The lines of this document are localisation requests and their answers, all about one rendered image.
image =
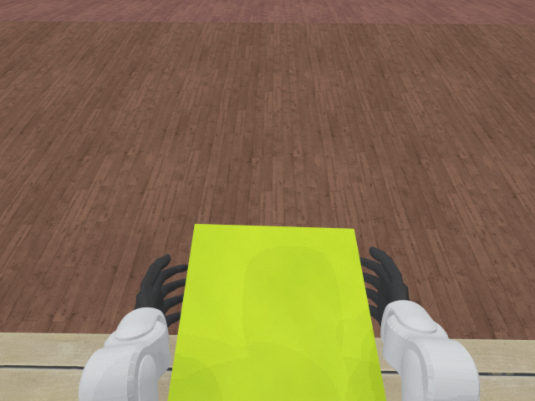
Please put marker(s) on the carton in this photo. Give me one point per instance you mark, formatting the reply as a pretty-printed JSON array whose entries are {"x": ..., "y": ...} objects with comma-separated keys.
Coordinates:
[{"x": 275, "y": 313}]

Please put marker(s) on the robot left hand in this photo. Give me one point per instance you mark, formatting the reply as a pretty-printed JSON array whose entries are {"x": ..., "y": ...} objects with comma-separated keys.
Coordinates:
[{"x": 152, "y": 293}]

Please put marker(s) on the right robot forearm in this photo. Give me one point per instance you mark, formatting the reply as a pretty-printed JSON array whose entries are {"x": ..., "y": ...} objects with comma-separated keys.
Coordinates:
[{"x": 432, "y": 367}]

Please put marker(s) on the left robot forearm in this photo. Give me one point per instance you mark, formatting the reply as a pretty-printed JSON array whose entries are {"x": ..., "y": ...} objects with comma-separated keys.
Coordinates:
[{"x": 131, "y": 362}]

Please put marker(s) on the robot right hand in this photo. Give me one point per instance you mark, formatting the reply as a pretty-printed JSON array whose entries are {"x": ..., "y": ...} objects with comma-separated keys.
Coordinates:
[{"x": 389, "y": 282}]

